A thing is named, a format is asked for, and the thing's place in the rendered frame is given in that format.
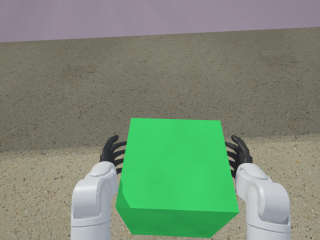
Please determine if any robot right hand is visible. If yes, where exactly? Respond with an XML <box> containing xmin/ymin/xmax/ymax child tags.
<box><xmin>225</xmin><ymin>135</ymin><xmax>253</xmax><ymax>179</ymax></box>

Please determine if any robot left hand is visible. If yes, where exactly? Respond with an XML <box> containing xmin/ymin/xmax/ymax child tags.
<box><xmin>99</xmin><ymin>135</ymin><xmax>127</xmax><ymax>175</ymax></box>

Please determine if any robot right forearm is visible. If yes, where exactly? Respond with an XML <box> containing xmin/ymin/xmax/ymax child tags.
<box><xmin>235</xmin><ymin>163</ymin><xmax>291</xmax><ymax>240</ymax></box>

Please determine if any carton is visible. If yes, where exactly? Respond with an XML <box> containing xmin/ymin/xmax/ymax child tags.
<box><xmin>115</xmin><ymin>118</ymin><xmax>239</xmax><ymax>238</ymax></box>

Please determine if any robot left forearm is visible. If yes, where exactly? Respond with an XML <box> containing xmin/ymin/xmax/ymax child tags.
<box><xmin>70</xmin><ymin>161</ymin><xmax>119</xmax><ymax>240</ymax></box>

